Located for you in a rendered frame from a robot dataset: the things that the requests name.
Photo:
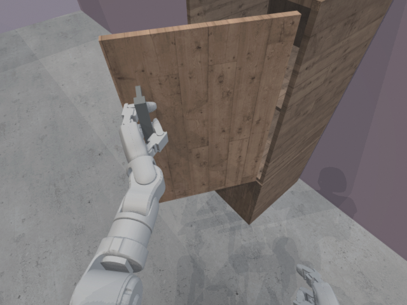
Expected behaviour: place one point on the robot left hand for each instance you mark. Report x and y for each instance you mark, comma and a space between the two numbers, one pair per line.
132, 137

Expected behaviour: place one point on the robot right hand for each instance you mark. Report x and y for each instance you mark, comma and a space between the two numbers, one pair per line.
322, 293

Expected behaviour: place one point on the left robot upper arm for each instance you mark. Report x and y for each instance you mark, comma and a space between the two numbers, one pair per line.
104, 287

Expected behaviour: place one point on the left robot forearm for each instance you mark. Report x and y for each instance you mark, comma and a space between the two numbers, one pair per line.
125, 248

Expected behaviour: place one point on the handle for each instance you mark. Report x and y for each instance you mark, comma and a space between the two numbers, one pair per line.
143, 114

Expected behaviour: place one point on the cupboard door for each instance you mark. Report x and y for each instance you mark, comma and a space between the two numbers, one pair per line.
216, 86

